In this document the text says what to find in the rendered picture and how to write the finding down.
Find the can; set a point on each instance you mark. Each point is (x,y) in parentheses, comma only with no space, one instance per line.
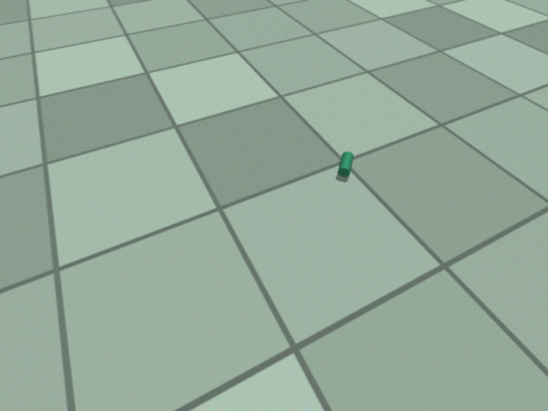
(345,164)

